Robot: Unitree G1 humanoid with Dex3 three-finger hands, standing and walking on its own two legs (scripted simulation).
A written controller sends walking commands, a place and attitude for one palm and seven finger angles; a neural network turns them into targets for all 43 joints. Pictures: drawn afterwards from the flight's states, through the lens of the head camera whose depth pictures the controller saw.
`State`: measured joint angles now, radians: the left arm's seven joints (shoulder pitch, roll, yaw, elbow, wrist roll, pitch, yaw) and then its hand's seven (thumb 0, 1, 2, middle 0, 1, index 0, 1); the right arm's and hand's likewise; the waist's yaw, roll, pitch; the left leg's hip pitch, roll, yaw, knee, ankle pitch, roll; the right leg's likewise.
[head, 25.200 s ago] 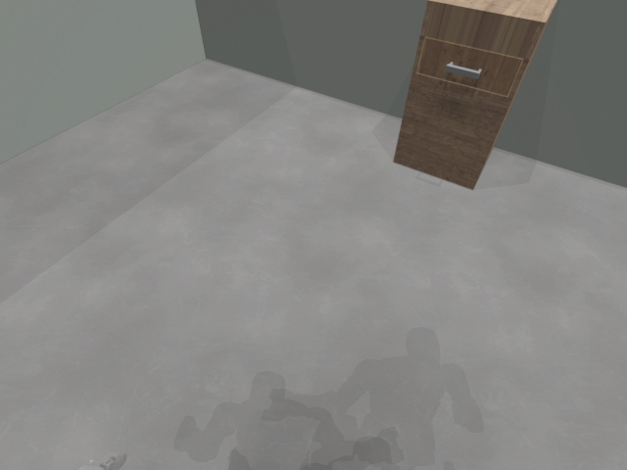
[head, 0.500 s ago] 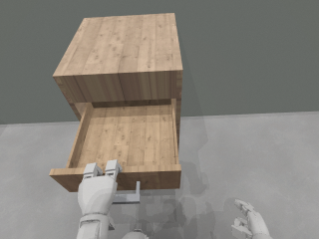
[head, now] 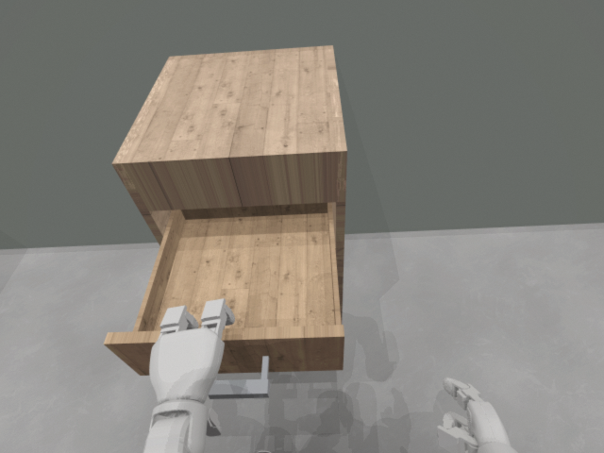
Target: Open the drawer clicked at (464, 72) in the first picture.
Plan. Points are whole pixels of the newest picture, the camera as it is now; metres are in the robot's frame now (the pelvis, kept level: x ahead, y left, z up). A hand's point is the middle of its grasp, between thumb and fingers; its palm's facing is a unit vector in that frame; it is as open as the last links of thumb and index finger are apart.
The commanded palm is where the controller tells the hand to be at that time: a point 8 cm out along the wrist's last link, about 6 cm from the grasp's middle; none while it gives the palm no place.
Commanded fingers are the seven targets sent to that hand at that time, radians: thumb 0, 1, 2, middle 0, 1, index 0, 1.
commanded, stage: lift the hand off the handle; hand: left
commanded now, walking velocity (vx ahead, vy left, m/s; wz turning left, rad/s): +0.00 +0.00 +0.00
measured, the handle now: (229, 376) +0.27 +0.17 -0.15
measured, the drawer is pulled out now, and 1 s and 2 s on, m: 0.29 0.29 0.29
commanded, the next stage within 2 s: draw the hand back to the body in 0.34 s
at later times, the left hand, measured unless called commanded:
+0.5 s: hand (201, 368) +0.23 +0.17 -0.01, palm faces -0.01 -0.16 -0.99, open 13.9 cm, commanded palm +0.20 +0.17 +0.06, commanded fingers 0.00 -0.50 0.30 -0.30 -1.20 -0.30 -1.20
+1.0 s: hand (137, 364) +0.21 +0.21 +0.07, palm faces +0.08 -0.12 -0.99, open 13.9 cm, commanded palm +0.17 +0.21 +0.13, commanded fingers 0.00 -0.50 0.30 -0.30 -1.20 -0.30 -1.20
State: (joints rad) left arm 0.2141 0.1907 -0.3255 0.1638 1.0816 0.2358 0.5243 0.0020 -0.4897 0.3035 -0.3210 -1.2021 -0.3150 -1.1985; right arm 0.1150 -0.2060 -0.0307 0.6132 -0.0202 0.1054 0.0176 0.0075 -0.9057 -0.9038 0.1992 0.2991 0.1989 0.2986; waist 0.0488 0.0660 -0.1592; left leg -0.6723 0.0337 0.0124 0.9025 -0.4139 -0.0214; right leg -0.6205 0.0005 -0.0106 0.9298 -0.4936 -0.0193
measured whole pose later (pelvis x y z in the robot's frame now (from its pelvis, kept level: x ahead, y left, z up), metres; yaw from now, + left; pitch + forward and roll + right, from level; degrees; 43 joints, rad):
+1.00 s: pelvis +0.01 +0.00 +0.02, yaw +0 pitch +5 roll +1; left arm 0.44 0.35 -0.16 -0.23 1.01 0.13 0.32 0.00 -0.49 0.30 -0.32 -1.20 -0.32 -1.20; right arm 0.10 -0.22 -0.01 0.58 -0.02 0.08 0.02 0.01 -0.91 -0.90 0.20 0.30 0.20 0.30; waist 0.10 0.08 -0.10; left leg -0.44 0.03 0.02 0.72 -0.36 -0.02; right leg -0.40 0.00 0.00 0.75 -0.43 -0.02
